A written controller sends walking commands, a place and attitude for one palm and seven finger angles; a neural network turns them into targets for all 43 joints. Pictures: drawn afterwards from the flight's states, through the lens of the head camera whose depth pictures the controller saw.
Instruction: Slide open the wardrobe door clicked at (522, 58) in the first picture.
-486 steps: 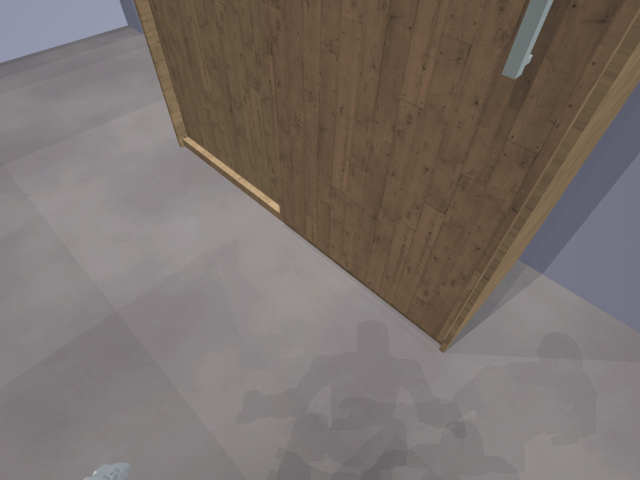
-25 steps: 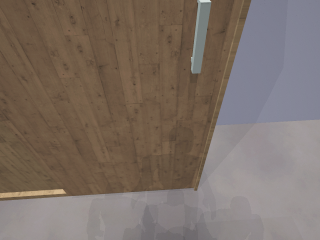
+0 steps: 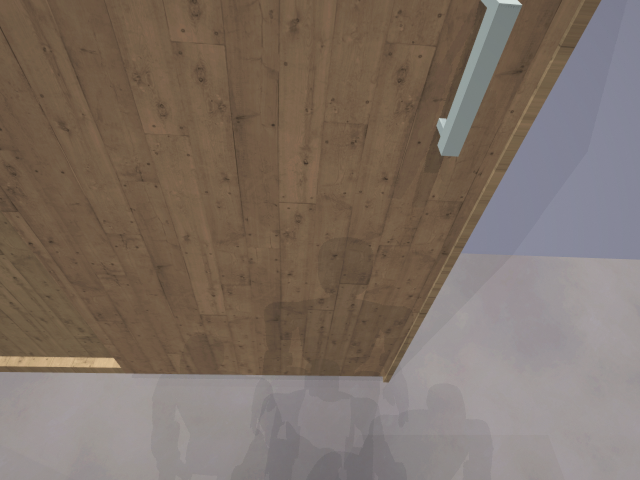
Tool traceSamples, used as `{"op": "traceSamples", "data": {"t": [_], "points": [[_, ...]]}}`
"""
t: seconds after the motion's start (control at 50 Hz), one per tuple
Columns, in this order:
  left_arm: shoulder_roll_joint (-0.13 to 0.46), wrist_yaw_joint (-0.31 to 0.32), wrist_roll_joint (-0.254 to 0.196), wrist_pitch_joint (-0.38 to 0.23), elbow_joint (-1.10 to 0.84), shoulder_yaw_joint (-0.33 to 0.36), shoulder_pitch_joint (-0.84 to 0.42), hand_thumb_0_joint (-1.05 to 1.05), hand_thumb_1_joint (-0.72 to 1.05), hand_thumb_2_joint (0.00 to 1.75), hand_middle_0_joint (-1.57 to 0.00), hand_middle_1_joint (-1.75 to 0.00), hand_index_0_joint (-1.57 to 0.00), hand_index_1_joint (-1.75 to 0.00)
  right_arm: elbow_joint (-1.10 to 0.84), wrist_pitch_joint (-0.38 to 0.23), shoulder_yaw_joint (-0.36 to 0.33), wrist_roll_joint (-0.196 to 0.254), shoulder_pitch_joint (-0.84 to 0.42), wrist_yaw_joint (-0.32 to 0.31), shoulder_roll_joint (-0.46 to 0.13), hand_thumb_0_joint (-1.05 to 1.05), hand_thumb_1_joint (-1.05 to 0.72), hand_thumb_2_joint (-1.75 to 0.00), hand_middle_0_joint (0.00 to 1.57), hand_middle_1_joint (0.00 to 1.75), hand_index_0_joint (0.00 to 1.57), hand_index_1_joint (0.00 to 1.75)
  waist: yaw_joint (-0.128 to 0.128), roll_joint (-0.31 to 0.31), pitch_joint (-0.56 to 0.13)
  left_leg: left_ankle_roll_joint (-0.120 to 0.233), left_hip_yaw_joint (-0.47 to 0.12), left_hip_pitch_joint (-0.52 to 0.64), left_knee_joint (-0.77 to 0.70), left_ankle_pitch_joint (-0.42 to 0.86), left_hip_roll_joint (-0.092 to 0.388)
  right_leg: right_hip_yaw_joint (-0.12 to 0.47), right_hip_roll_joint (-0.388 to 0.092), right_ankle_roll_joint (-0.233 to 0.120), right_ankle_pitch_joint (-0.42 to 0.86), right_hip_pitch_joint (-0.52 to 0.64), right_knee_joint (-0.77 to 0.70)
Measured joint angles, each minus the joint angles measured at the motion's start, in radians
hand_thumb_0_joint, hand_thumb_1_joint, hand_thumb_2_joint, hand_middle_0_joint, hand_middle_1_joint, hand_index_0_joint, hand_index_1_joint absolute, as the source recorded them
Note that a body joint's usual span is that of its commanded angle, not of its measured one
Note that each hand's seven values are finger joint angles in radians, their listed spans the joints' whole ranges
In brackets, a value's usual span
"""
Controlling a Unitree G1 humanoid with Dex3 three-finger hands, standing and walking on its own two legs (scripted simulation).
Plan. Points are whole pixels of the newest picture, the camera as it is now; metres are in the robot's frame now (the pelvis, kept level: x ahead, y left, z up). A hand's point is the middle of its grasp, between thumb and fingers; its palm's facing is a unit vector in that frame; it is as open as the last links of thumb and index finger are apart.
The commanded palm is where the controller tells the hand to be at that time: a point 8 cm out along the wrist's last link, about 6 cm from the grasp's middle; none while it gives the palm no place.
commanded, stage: come to a stop and stand still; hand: right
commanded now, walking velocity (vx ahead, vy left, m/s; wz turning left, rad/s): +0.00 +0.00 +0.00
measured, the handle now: (467, 77) +0.51 -0.12 +0.27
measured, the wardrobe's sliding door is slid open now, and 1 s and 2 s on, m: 0.00 0.00 0.00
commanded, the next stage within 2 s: look again from close up in 0.42 s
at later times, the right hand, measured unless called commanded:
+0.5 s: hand out of the picture +0.00 -0.16 -0.16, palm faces +0.04 +0.98 -0.22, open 7.3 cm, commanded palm none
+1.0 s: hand out of the picture -0.01 -0.17 -0.16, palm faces +0.04 +0.98 -0.20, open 7.3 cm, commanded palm none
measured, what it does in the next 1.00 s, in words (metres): stands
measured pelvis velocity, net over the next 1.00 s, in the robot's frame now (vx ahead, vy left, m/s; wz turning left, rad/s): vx -0.02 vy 0.01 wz -0.01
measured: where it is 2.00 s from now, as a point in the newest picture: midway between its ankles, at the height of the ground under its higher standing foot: outside the picture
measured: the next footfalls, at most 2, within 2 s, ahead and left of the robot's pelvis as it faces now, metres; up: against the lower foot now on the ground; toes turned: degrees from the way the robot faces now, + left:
left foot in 1.82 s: +0.09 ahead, +0.09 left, +0.00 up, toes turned +6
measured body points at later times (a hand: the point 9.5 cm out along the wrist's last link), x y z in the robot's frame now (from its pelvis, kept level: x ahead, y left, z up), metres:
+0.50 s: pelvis +0.00 +0.02 +0.01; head +0.01 +0.04 +0.46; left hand -0.01 +0.23 -0.16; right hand +0.00 -0.21 -0.14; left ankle -0.03 +0.09 -0.73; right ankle -0.05 -0.12 -0.73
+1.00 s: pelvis -0.02 +0.01 +0.01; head -0.01 +0.02 +0.46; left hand -0.03 +0.22 -0.16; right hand -0.02 -0.22 -0.15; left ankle -0.03 +0.09 -0.73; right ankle -0.05 -0.12 -0.73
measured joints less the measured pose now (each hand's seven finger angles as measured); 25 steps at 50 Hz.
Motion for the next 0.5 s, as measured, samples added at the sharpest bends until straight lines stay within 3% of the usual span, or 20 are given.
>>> {"op": "traceSamples", "data": {"t": [0.5], "points": [[0.019, -0.003, -0.007, 0.004, 0.040, -0.004, -0.035, 0.00, 0.91, 0.90, -0.19, -0.30, -0.20, -0.30, 0.008, 0.000, 0.007, -0.001, 0.033, 0.013, -0.005, 0.00, -0.91, -0.90, 0.20, 0.30, 0.20, 0.30, -0.016, 0.028, 0.007, 0.025, 0.007, 0.043, -0.087, 0.050, -0.018, 0.006, -0.014, 0.025, 0.065, 0.052, -0.109]]}}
